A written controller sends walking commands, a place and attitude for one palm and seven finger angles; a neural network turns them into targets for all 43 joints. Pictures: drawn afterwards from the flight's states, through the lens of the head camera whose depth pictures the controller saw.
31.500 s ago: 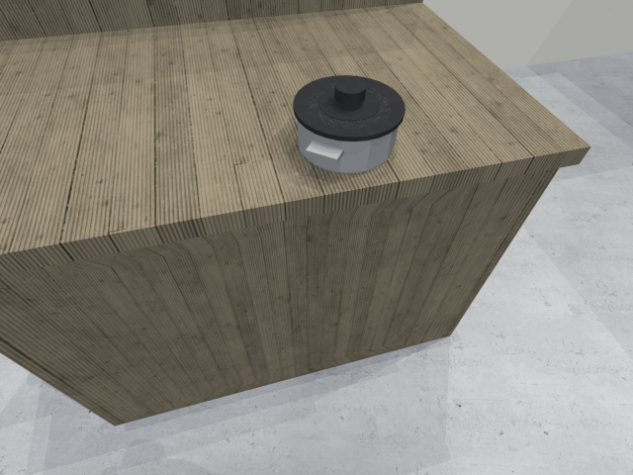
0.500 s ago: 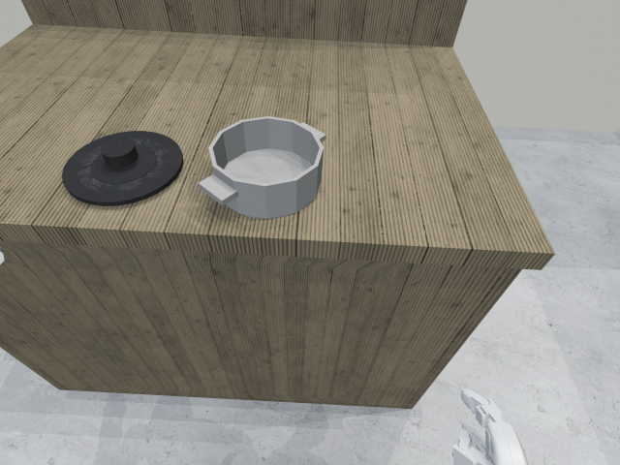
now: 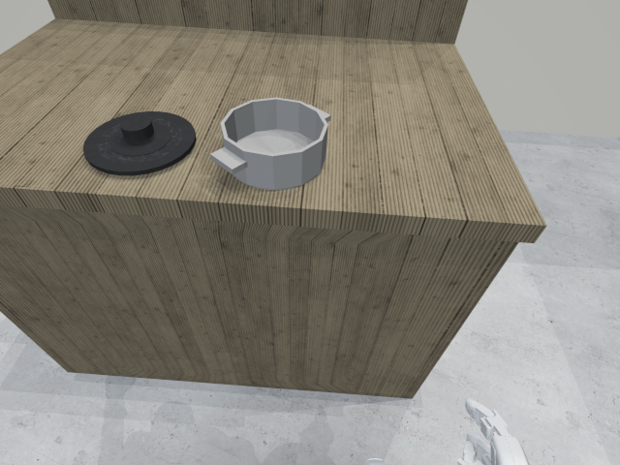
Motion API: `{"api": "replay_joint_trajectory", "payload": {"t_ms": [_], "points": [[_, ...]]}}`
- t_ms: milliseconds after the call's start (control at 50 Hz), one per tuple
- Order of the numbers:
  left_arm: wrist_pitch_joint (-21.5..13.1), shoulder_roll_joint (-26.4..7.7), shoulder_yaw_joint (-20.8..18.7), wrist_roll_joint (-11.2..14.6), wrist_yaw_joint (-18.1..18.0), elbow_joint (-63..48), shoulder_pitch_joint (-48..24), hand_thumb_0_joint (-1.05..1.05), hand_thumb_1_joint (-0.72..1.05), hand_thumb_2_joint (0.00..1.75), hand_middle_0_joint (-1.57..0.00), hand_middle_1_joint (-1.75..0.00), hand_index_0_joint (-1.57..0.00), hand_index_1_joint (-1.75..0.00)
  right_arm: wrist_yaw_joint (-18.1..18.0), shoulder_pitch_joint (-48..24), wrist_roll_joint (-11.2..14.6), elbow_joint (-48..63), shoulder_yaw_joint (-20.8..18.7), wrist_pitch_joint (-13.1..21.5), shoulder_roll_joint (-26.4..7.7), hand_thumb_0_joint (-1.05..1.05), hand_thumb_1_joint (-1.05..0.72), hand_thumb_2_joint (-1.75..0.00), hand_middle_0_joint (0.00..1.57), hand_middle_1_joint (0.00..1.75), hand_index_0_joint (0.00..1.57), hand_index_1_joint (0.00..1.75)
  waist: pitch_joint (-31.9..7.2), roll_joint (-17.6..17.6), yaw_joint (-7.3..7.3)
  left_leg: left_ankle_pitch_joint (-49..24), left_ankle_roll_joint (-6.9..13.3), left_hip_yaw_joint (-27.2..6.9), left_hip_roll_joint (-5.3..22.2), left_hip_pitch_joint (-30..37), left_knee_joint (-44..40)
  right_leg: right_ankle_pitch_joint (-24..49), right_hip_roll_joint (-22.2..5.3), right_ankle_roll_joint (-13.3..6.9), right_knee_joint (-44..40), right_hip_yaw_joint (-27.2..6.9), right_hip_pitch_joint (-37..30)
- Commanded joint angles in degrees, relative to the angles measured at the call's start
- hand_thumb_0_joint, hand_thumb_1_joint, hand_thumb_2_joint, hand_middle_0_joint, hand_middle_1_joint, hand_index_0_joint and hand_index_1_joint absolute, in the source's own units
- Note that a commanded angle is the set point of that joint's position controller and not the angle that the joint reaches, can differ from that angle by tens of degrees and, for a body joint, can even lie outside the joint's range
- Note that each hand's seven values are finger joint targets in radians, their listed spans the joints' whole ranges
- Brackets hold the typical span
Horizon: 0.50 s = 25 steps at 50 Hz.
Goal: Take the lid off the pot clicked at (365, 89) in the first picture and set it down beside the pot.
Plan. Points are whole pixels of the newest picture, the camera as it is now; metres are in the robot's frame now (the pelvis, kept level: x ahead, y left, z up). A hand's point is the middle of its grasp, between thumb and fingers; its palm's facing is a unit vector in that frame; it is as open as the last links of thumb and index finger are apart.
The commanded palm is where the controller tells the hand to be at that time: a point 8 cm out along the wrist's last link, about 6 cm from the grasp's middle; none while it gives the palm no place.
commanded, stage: step back with the hand held close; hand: left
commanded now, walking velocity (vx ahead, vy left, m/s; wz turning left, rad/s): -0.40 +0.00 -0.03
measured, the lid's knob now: (137, 128) +0.59 +0.33 +0.12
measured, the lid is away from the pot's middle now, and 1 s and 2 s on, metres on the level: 0.23 0.23 0.23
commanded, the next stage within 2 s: stop stepping back and stand still in 0.46 s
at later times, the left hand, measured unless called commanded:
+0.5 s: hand out of the picture +0.14 +0.24 +0.29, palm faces +0.47 -0.76 -0.44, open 7.4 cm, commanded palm +0.06 +0.30 +0.30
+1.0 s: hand out of the picture +0.01 +0.27 +0.32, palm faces +0.55 -0.82 -0.17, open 7.4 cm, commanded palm -0.06 +0.30 +0.30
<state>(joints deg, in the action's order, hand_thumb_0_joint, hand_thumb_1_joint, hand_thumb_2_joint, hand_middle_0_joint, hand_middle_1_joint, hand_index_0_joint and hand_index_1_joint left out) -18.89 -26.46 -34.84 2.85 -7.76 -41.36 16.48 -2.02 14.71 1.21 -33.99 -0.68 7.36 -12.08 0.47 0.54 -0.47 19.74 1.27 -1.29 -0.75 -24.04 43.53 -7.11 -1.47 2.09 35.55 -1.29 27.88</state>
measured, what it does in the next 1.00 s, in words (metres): walks backwards: right foot, then left foot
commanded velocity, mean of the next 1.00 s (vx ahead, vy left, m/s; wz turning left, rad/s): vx -0.10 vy -0.01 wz -0.03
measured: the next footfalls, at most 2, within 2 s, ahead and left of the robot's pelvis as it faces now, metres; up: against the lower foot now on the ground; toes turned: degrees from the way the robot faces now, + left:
right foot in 0.30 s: +0.03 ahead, -0.13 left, +0.00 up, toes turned +3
left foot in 0.48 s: +0.01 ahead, +0.11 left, +0.00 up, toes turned +2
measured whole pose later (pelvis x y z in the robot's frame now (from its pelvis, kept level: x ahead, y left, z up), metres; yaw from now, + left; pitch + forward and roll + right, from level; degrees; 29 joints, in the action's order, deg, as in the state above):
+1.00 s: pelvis -0.20 +0.02 +0.02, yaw -1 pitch -1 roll -2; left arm -13.2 -24.5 -31.2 5.0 -9.0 -33.3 9.6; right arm -3.8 14.5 1.8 -36.4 0.5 5.1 -13.5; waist -4.9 -0.2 -1.5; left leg 17.7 2.2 1.0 2.3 -18.7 35.6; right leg -23.7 -1.6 -0.4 37.7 3.5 18.4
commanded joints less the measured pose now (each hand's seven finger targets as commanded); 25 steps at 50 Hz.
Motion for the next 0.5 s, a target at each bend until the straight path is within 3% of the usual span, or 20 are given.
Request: {"api": "replay_joint_trajectory", "payload": {"t_ms": [0, 40, 80, 100, 140, 160, 200, 220, 240, 260, 280, 300, 320, 340, 360, 400, 420, 440, 460, 480], "points": [[-1.5, -11.8, -4.1, 0.7, -1.6, -5.1, -9.3, 0.00, 0.90, 0.90, -0.20, -0.30, -0.20, -0.30, -0.1, -5.6, -0.1, 7.5, -3.5, 2.3, -7.4, 0.00, -0.90, -0.90, 0.20, 0.30, 0.20, 0.30, -3.8, 6.3, -1.24, 9.6, 0.6, -1.0, 0.5, 0.8, -2.3, -22.4, -9.6, -6.3, -22.1, -11.8, 0.0], [-1.3, -11.4, -3.8, 0.8, -1.8, -5.5, -6.7, 0.00, 0.90, 0.90, -0.20, -0.30, -0.20, -0.30, 0.2, -5.8, 0.0, 6.8, -3.5, 1.5, -6.8, 0.00, -0.90, -0.90, 0.20, 0.30, 0.20, 0.30, -7.8, 5.7, -1.25, 6.1, 0.8, -0.3, 0.7, 6.7, -1.3, -19.8, -11.1, -6.2, -21.9, -8.2, 0.7], [-1.8, -11.2, -4.2, 1.3, -2.0, -7.0, -3.2, 0.00, 0.90, 0.90, -0.20, -0.30, -0.20, -0.30, 0.1, -6.2, 0.1, 7.4, -3.4, 1.4, -7.1, 0.00, -0.90, -0.90, 0.20, 0.30, 0.20, 0.30, -9.2, 0.5, -1.38, 6.5, 1.9, -3.4, 3.1, 6.4, -9.5, -15.9, -7.8, -5.1, -16.0, -4.4, -0.8], [-2.5, -11.1, -4.3, 1.5, -2.1, -9.4, -1.9, 0.00, 0.90, 0.90, -0.20, -0.30, -0.20, -0.30, -0.2, -6.2, 0.2, 8.1, -3.5, 1.6, -7.6, 0.00, -0.90, -0.90, 0.20, 0.30, 0.20, 0.30, -9.1, -4.0, -1.44, 9.4, 3.1, -6.8, 6.1, 1.6, -15.7, -14.9, -4.5, -4.0, -9.2, -2.3, -3.5], [-3.4, -10.4, -5.4, 1.7, -2.3, -13.3, -2.3, 0.00, 0.90, 0.90, -0.20, -0.30, -0.20, -0.30, -0.7, -7.0, 0.2, 8.8, -3.4, 3.2, -8.1, 0.00, -0.90, -0.90, 0.20, 0.30, 0.20, 0.30, -8.6, -15.0, -1.38, 15.0, 6.8, -14.6, 15.0, -15.6, -28.4, -9.3, 3.7, -1.6, 13.1, 0.9, -15.5], [-3.5, -10.8, -6.2, 1.8, -2.2, -13.9, -2.7, 0.00, 0.90, 0.90, -0.20, -0.30, -0.20, -0.30, -0.8, -6.5, 0.1, 8.7, -3.8, 4.3, -6.9, 0.00, -0.90, -0.90, 0.20, 0.30, 0.20, 0.30, -9.2, -15.4, -1.19, 11.4, 7.8, -16.1, 18.0, -17.4, -29.6, -11.6, 5.0, -1.1, 19.1, -0.3, -16.0], [-3.2, -11.6, -6.8, 2.3, -2.5, -13.4, -3.2, 0.00, 0.90, 0.90, -0.20, -0.30, -0.20, -0.30, -0.7, -6.2, -0.7, 7.3, -4.4, 5.7, -6.5, 0.00, -0.90, -0.90, 0.20, 0.30, 0.20, 0.30, -8.1, -10.4, -0.99, -5.5, 7.9, -14.7, 17.4, -11.3, -23.8, -16.8, 4.9, -1.9, 17.8, -3.0, -10.2], [-2.9, -10.9, -6.9, 2.3, -2.4, -10.8, -0.9, 0.00, 0.90, 0.90, -0.20, -0.30, -0.20, -0.30, -0.2, -6.5, -0.9, 6.5, -4.2, 5.8, -6.2, 0.00, -0.90, -0.90, 0.20, 0.30, 0.20, 0.30, -8.4, -9.7, -0.29, -15.1, 6.3, -11.2, 15.6, -7.1, -19.3, -15.3, 3.6, -2.5, 9.9, -2.7, -10.4], [-2.8, -10.8, -6.5, 1.9, -2.0, -10.4, -0.9, 0.00, 0.90, 0.90, -0.20, -0.30, -0.20, -0.30, 0.3, -7.2, -0.9, 6.1, -3.9, 5.6, -6.3, 0.00, -0.90, -0.90, 0.20, 0.30, 0.20, 0.30, -8.9, -8.0, 0.05, -19.4, 3.8, -8.1, 13.1, -5.1, -14.5, -6.5, 1.9, -2.9, 1.2, -2.6, -12.9], [-3.0, -11.3, -6.2, 1.5, -1.5, -10.1, -1.4, 0.00, 0.90, 0.90, -0.20, -0.30, -0.20, -0.30, 0.6, -7.5, -1.0, 6.0, -3.7, 5.1, -6.2, 0.00, -0.90, -0.90, 0.20, 0.30, 0.20, 0.30, -9.4, -3.8, -0.38, -18.0, 1.0, -4.7, 8.9, -3.4, -8.8, 6.6, -1.8, -4.0, -6.8, -6.2, -13.2], [-3.0, -13.6, -6.6, 0.9, -1.3, -8.3, -2.8, 0.00, 0.90, 0.90, -0.20, -0.30, -0.20, -0.30, 0.7, -7.4, -1.7, 5.6, -3.7, 4.3, -6.1, 0.00, -0.90, -0.90, 0.20, 0.30, 0.20, 0.30, -8.6, 0.3, -1.31, -11.7, -1.4, -1.5, 4.3, -2.3, -2.8, 13.9, -9.0, -6.7, -13.2, -14.9, -10.4], [-3.3, -13.6, -5.9, 1.1, -1.3, -7.2, -5.6, 0.00, 0.90, 0.90, -0.20, -0.30, -0.20, -0.30, 0.8, -6.4, -2.3, 5.0, -3.5, 3.5, -5.8, 0.00, -0.90, -0.90, 0.20, 0.30, 0.20, 0.30, -6.3, 2.3, -1.17, -2.0, -2.7, -0.4, 2.6, -1.3, 1.3, 16.5, -14.7, -9.1, -18.1, -18.0, -7.0], [-3.2, -12.4, -4.1, 0.9, -0.9, -7.2, -5.6, 0.00, 0.90, 0.90, -0.20, -0.30, -0.20, -0.30, 0.6, -7.0, -1.4, 4.4, -3.8, 2.8, -4.7, 0.00, -0.90, -0.90, 0.20, 0.30, 0.20, 0.30, -9.7, 6.4, -1.71, 1.4, -2.7, -0.9, 1.9, -0.4, 6.5, 28.9, -16.8, -10.3, -17.0, -15.8, -11.8], [-2.4, -14.0, -5.8, 0.8, -0.6, -8.6, -4.1, 0.00, 0.90, 0.90, -0.20, -0.30, -0.20, -0.30, 0.4, -7.9, -0.7, 5.3, -4.4, 2.3, -4.9, 0.00, -0.90, -0.90, 0.20, 0.30, 0.20, 0.30, -12.9, 11.1, -0.90, 3.8, -2.3, -1.9, 1.9, 0.0, 9.8, 33.9, -17.2, -10.6, -15.3, -14.6, -14.2], [-1.3, -13.4, -6.4, 1.1, -0.4, -7.7, -0.5, 0.00, 0.90, 0.90, -0.20, -0.30, -0.20, -0.30, 0.3, -8.5, -0.4, 6.1, -4.2, 2.0, -4.4, 0.00, -0.90, -0.90, 0.20, 0.30, 0.20, 0.30, -12.9, 11.4, -0.33, 4.5, -1.7, -2.6, 2.9, 0.3, 9.2, 35.7, -17.2, -10.7, -13.2, -12.9, -14.5], [-0.7, -11.7, -6.2, 1.6, 0.1, -8.6, 4.2, 0.00, 0.90, 0.90, -0.20, -0.30, -0.20, -0.30, 0.1, -8.1, -0.7, 6.6, -2.7, 1.1, -3.8, 0.00, -0.90, -0.90, 0.20, 0.30, 0.20, 0.30, -12.8, 6.2, -0.51, -0.3, -1.6, -1.5, 3.8, 4.4, -4.8, 32.1, -13.4, -8.8, -9.6, -8.7, -13.0], [-1.2, -11.6, -5.8, 1.9, 0.2, -11.0, 4.2, 0.00, 0.90, 0.90, -0.20, -0.30, -0.20, -0.30, -0.1, -8.0, -0.8, 6.5, -2.5, 0.9, -4.4, 0.00, -0.90, -0.90, 0.20, 0.30, 0.20, 0.30, -12.6, 2.1, -1.04, -11.4, -1.4, -0.2, 3.9, 7.8, -14.8, 26.9, -9.4, -6.2, -6.2, -5.1, -12.1], [-2.0, -12.1, -5.9, 2.2, 0.3, -14.6, 3.8, 0.00, 0.90, 0.90, -0.20, -0.30, -0.20, -0.30, -0.5, -8.4, -0.8, 6.8, -3.1, 1.5, -6.0, 0.00, -0.90, -0.90, 0.20, 0.30, 0.20, 0.30, -12.8, -5.7, -0.79, -27.0, 0.7, -4.6, 8.7, 9.1, -20.4, 18.3, -2.9, -2.7, -1.0, -1.3, -10.6], [-2.7, -13.1, -6.6, 2.1, 0.3, -17.2, 2.9, 0.00, 0.90, 0.90, -0.20, -0.30, -0.20, -0.30, -0.3, -8.2, -0.7, 7.3, -3.8, 2.2, -6.6, 0.00, -0.90, -0.90, 0.20, 0.30, 0.20, 0.30, -14.6, -12.2, -0.51, -37.5, 2.2, -7.7, 14.9, 9.7, -21.6, 1.4, 1.9, -1.4, 6.2, 0.8, -9.9], [-3.1, -14.0, -7.2, 2.8, 0.1, -17.7, 2.9, 0.00, 0.90, 0.90, -0.20, -0.30, -0.20, -0.30, -0.1, -8.2, -0.9, 7.6, -4.4, 3.2, -6.3, 0.00, -0.90, -0.90, 0.20, 0.30, 0.20, 0.30, -15.3, -13.9, -0.73, -45.5, 4.5, -11.8, 19.3, 12.8, -22.0, -16.7, 4.2, -1.7, 13.0, -0.5, -4.0]]}}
